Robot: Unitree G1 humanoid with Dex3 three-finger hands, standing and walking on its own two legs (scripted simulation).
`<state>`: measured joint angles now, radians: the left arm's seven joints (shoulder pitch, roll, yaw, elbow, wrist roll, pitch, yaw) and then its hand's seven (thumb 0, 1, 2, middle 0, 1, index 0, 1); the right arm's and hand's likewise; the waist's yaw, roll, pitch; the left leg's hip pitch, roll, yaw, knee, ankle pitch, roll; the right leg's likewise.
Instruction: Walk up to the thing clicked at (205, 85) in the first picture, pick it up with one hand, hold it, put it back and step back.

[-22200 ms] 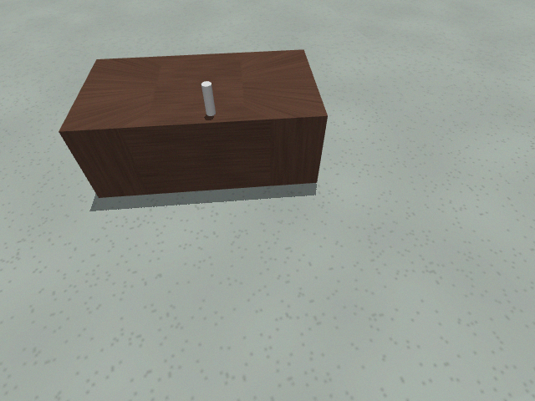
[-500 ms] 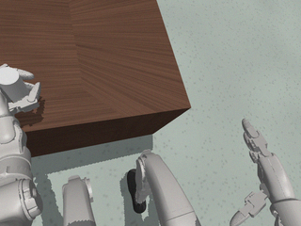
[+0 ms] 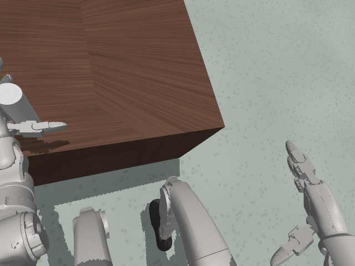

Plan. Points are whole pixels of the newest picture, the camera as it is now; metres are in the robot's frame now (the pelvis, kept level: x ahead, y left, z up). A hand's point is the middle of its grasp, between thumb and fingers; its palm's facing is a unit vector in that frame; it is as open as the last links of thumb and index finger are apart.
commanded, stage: withdraw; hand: left
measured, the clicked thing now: (20, 111) +0.48 +0.20 -0.07
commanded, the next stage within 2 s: rise in 0.20 s
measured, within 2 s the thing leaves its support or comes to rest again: neither
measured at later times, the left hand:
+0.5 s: hand out of the picture +0.45 +0.28 +0.04, palm faces +0.23 -0.94 -0.24, open 17.4 cm
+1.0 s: hand out of the picture +0.35 +0.24 +0.10, palm faces +0.21 -0.93 -0.29, open 17.6 cm
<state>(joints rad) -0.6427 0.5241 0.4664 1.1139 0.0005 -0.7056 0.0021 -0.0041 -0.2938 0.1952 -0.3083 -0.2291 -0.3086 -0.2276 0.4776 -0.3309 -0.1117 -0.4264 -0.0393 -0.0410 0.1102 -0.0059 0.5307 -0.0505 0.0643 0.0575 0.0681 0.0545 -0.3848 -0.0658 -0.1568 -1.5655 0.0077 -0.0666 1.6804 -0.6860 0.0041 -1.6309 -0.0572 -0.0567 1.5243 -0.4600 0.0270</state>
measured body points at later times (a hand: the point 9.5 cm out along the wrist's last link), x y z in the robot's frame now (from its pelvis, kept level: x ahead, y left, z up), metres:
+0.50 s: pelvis +0.03 +0.00 +0.08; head +0.17 +0.05 +0.51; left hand +0.44 +0.33 +0.06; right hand +0.18 -0.26 +0.10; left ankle +0.03 +0.11 -0.53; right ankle +0.11 -0.14 -0.53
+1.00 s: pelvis +0.06 +0.00 +0.16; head +0.11 +0.02 +0.61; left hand +0.33 +0.29 +0.12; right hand +0.22 -0.23 +0.12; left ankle +0.03 +0.11 -0.53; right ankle +0.11 -0.14 -0.53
